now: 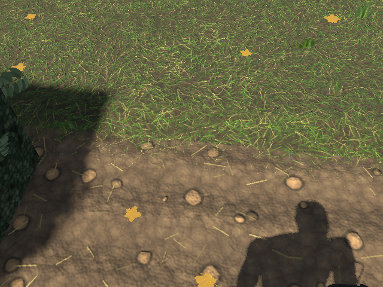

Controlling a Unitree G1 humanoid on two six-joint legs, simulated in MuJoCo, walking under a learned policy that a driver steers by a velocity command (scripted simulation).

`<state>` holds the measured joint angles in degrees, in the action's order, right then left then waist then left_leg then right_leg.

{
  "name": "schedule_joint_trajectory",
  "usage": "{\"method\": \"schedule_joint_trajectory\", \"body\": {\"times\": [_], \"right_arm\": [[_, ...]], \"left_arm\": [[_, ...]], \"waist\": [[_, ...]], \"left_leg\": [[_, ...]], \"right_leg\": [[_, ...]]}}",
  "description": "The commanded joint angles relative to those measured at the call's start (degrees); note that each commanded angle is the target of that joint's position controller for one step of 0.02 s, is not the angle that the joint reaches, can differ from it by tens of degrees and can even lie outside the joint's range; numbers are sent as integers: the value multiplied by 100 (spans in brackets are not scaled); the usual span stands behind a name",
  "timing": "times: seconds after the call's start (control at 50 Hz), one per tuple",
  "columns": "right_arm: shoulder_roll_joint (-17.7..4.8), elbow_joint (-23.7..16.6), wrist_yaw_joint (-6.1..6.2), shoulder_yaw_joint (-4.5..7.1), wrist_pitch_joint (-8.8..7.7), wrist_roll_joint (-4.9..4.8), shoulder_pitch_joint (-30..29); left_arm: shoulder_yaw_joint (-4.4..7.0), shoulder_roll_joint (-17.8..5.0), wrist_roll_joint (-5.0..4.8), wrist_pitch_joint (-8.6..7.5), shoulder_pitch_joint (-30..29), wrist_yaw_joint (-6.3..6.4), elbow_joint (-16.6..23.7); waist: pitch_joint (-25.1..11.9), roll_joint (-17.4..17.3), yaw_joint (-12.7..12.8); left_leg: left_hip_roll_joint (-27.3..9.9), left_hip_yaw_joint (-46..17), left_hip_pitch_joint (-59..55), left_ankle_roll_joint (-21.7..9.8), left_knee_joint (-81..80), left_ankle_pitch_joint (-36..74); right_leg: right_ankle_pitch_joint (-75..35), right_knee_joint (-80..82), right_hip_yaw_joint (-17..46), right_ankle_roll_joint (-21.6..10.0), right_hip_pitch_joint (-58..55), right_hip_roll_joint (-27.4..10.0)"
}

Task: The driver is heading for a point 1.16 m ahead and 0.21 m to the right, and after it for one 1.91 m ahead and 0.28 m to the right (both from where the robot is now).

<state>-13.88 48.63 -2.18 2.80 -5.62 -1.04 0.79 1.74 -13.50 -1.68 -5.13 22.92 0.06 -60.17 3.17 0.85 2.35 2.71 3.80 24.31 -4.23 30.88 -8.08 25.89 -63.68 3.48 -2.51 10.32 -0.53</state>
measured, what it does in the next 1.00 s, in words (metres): walks ahead: right foot, then left foot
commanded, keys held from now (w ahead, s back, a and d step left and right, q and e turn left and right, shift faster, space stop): w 1.00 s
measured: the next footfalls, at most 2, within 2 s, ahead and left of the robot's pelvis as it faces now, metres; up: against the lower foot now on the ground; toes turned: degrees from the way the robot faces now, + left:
right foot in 0.44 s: +0.42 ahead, -0.16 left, +0.00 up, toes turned -2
left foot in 1.00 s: +0.73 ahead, +0.08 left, +0.00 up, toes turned +3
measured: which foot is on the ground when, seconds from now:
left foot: down 0.00-0.46, up 0.48-0.98, down 1.00-1.00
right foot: up 0.00-0.42, down 0.44-1.00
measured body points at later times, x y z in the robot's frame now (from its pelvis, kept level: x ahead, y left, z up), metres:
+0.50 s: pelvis +0.28 -0.06 +0.00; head +0.31 -0.08 +0.45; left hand +0.47 +0.19 -0.09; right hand +0.27 -0.34 -0.15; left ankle +0.12 +0.09 -0.67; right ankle +0.38 -0.16 -0.72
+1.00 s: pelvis +0.56 -0.04 +0.00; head +0.59 -0.03 +0.45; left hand +0.50 +0.24 -0.14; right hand +0.78 -0.27 -0.10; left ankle +0.69 +0.07 -0.73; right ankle +0.38 -0.16 -0.72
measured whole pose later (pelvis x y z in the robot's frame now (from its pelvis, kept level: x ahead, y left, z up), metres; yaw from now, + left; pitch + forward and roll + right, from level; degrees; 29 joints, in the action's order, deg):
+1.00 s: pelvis +0.56 -0.04 +0.00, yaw +1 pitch +2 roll -1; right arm -13.7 48.7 -2.5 2.2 -5.7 -0.9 -0.7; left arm 3.5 -14.9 -0.7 -3.0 24.1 0.8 -57.5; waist 0.9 -0.9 3.5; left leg -1.2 2.0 28.3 -4.7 28.1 -2.1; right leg 25.2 -19.2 -2.9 -0.4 -5.1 0.5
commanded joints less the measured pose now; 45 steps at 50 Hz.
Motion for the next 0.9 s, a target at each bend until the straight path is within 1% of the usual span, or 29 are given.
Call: {"method": "schedule_joint_trajectory", "body": {"times": [0.02,0.04,0.06,0.08,0.1,0.14,0.18,0.22,0.26,0.3,0.34,0.38,0.4,0.42,0.44,0.46,0.48,0.5,0.52,0.54,0.56,0.58,0.6,0.62,0.66,0.7,0.78,0.86,0.9], "right_arm": [[-563,79,-11,129,-93,79,720],[-446,122,-22,85,-124,142,634],[-400,181,-39,72,-129,136,655],[-443,247,-29,74,-137,108,725],[-520,311,-3,85,-143,90,800],[-722,398,89,124,-136,106,1001],[-832,463,172,144,-105,89,1215],[-914,516,220,151,-75,64,1411],[-994,607,241,163,-54,23,1683],[-1019,708,241,171,-18,-22,1919],[-1044,790,248,190,40,-39,2051],[-1121,808,261,224,112,-35,2036],[-1160,783,264,233,150,-29,1930],[-1079,757,263,200,187,-9,1858],[-853,648,267,101,197,75,1889],[-173,540,214,-105,84,117,2530],[-414,636,190,-70,-59,25,2444],[-927,507,163,66,-143,-142,1934],[-942,425,181,68,-168,-162,1585],[-884,413,217,87,-143,-84,1406],[-822,429,242,119,-68,-28,1439],[-695,454,244,109,11,-8,1521],[-576,475,246,96,71,6,1573],[-536,451,251,95,113,20,1529],[-546,312,263,108,142,62,1168],[-514,176,249,110,127,89,781],[-380,-45,175,49,72,53,-5],[-383,-272,64,4,21,6,-608],[-440,-379,-10,6,-21,-10,-744]], "left_arm": [[209,-772,-60,-251,-445,67,613],[233,-676,2,-177,-299,89,601],[223,-515,23,-103,-186,92,603],[215,-416,34,-46,-154,95,627],[217,-392,44,4,-263,100,692],[233,-469,103,44,-783,115,927],[224,-477,153,30,-1264,91,1110],[184,-405,149,-4,-1697,48,1246],[144,-375,105,-21,-2114,3,1352],[121,-418,64,-26,-2431,-50,1484],[126,-510,48,-48,-2616,-117,1623],[167,-658,41,-82,-2499,-170,1673],[222,-773,41,-100,-2183,-180,1617],[344,-975,53,-107,-1435,-166,1398],[493,-1353,94,-106,-325,-119,1117],[643,-1993,175,-59,326,-109,965],[503,-1508,148,-56,418,-148,956],[386,-1180,134,-78,-94,-150,1046],[320,-987,147,-83,-601,-146,1186],[265,-812,176,-88,-953,-163,1236],[223,-681,219,-111,-1122,-177,1251],[216,-646,234,-123,-1146,-194,1220],[225,-672,218,-146,-1077,-195,1175],[242,-739,203,-163,-986,-180,1121],[281,-870,198,-163,-764,-118,1016],[277,-880,183,-122,-577,-52,932],[278,-938,132,-81,-248,21,787],[305,-966,99,15,159,43,556],[338,-1008,80,79,202,71,490]], "waist": [[-520,-232,-436],[-497,-355,-216],[-478,-423,-115],[-399,-437,-55],[-263,-438,-29],[-44,-362,-103],[37,-309,-231],[57,-322,-371],[58,-303,-537],[108,-335,-642],[138,-364,-635],[48,-453,-480],[-127,-522,-261],[-565,-464,115],[-1393,-149,504],[-2201,1305,317],[-2505,1359,409],[-1626,933,328],[-1117,564,168],[-726,302,14],[-563,370,-169],[-518,435,-268],[-495,410,-317],[-432,362,-348],[-288,238,-300],[-203,216,-216],[-3,246,22],[202,222,197],[220,253,149]], "left_leg": [[-1781,-2498,-2245,-1078,-1932,-145],[-1595,-2109,-1792,-998,-2080,106],[-1525,-1936,-1543,-1016,-2220,150],[-1495,-1770,-1328,-1059,-2349,191],[-1498,-1629,-1135,-1085,-2467,209],[-1491,-1463,-1032,-1126,-2640,180],[-1409,-1258,-1147,-1036,-2670,309],[-1263,-955,-1189,-878,-2633,510],[-1247,-808,-1326,-793,-2572,504],[-1386,-837,-1696,-759,-2420,450],[-1604,-907,-2166,-689,-2181,505],[-1770,-985,-2493,-585,-1864,882],[-1731,-916,-2547,-503,-1474,1601],[-1465,-684,-2447,-370,-563,2477],[-1130,-401,-1677,-182,953,2095],[-146,-64,684,266,3258,-254],[-6,-913,1494,228,4144,-2449],[-351,-1024,2001,96,4515,-2143],[-682,-864,1935,39,4345,-1586],[-891,-773,1717,62,3965,-1162],[-1065,-803,1361,80,3632,-863],[-1105,-786,1095,114,3470,-692],[-1115,-744,1009,155,3343,-595],[-1127,-724,1085,201,3177,-448],[-1145,-718,1469,302,2630,12],[-1125,-695,1680,380,1975,572],[-907,-466,1423,392,689,1461],[-779,-421,1571,295,80,1301],[-744,-442,1596,170,-111,951]], "right_leg": [[-727,-955,173,-109,2651,-584],[-916,-738,221,-102,2259,-752],[-941,-567,198,-75,2070,-792],[-927,-376,149,-36,2030,-837],[-984,-147,95,29,2123,-890],[-1474,466,29,192,2519,-959],[-2204,1273,-27,281,2724,-928],[-2828,2122,-180,309,2533,-768],[-3149,2663,-339,341,2303,-595],[-3088,2983,-308,315,2333,-538],[-2763,3242,-246,189,2428,-505],[-2309,3417,-282,30,2170,-421],[-2129,3518,-406,-70,1692,-288],[-2072,3630,-561,-221,719,-107],[-2172,3440,-71,-514,-910,-573],[-1408,3821,2507,-1426,-3128,-2004],[-783,4661,3907,-1611,-3333,-2255],[-676,4713,3122,-1305,-2648,-2067],[-1096,4805,2313,-1130,-1823,-1842],[-1578,5000,1736,-1044,-1071,-1606],[-1880,5192,1324,-938,-579,-1397],[-2036,5357,1116,-927,-304,-1290],[-2294,5458,940,-973,-178,-1240],[-2537,5537,778,-1014,-131,-1221],[-2860,5649,592,-1059,-241,-1234],[-2945,5706,395,-1007,-375,-1181],[-2711,5812,15,-847,-445,-1014],[-2832,5606,-3,-847,-1144,-1256],[-3149,5363,37,-801,-1527,-1434]]}}
Keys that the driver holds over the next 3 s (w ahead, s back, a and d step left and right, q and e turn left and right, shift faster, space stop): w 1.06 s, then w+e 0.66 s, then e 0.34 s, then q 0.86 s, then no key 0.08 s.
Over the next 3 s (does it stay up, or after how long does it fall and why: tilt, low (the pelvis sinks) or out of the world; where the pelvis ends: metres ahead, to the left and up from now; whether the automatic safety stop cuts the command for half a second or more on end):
stays up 1.18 -0.11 0.02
